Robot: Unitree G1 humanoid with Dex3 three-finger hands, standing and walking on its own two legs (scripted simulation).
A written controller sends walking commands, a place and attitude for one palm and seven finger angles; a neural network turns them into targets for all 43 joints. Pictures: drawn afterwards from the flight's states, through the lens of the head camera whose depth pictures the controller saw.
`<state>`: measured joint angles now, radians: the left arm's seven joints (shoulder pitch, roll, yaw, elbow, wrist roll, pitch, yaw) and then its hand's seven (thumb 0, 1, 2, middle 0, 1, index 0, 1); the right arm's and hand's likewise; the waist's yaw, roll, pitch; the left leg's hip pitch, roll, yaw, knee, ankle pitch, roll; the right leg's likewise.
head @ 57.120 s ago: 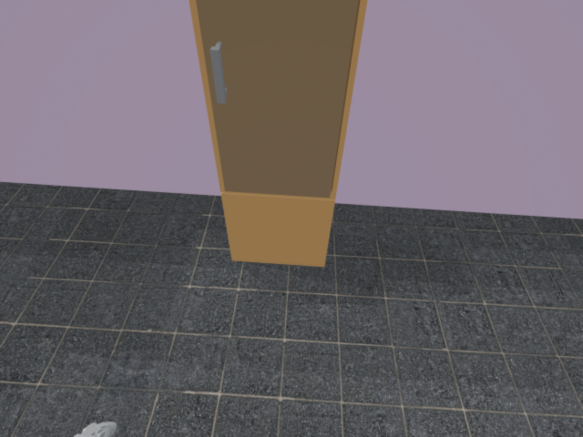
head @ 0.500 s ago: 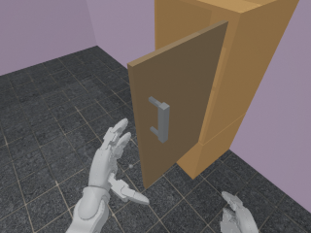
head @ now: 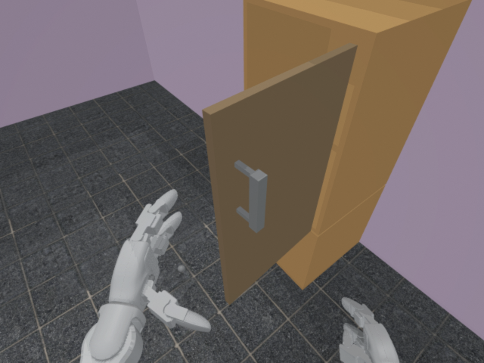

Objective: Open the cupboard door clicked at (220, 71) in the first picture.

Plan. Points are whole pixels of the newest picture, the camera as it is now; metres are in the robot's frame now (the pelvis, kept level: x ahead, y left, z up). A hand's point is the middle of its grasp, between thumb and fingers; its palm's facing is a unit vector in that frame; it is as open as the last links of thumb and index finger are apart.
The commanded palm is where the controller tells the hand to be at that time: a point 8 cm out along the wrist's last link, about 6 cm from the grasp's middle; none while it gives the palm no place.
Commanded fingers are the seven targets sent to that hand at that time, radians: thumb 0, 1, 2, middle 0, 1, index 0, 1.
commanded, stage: draw the hand back to the body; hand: left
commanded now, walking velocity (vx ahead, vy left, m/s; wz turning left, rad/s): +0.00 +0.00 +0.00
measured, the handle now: (249, 197) +0.37 +0.02 +0.11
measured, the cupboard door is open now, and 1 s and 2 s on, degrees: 95 95 95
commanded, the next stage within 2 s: step back with the hand held close in 1.34 s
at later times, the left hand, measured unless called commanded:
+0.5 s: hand (120, 278) +0.20 +0.17 +0.13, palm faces +0.24 -0.93 -0.28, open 14.6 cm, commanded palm +0.16 +0.22 +0.16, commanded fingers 0.00 0.13 0.57 -0.17 -0.30 -0.17 -0.30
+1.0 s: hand (55, 239) +0.22 +0.25 +0.17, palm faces +0.41 -0.82 -0.41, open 8.7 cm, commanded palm +0.17 +0.29 +0.19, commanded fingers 0.00 0.90 0.90 -0.20 -0.30 -0.20 -0.30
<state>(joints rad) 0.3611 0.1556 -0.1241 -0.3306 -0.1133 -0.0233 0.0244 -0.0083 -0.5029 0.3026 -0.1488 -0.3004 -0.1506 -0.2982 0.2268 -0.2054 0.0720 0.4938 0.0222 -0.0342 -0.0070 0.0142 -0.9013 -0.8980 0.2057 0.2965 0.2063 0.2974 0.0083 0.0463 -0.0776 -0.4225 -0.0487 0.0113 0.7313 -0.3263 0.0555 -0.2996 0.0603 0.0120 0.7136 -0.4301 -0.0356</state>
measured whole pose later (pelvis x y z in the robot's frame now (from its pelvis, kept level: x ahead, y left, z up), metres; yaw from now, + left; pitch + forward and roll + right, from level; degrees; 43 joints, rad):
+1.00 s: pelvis +0.03 -0.01 +0.03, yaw +0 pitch -2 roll +0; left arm 0.49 0.37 0.32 -0.39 -0.08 -0.08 0.10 0.01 0.66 0.80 -0.20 -0.30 -0.20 -0.30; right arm 0.17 -0.22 0.03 0.62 0.01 -0.05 -0.07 0.01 -0.90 -0.90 0.21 0.30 0.21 0.30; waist 0.06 0.04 -0.02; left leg -0.17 -0.05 0.01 0.44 -0.24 0.05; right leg -0.03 0.06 0.03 0.37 -0.30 -0.04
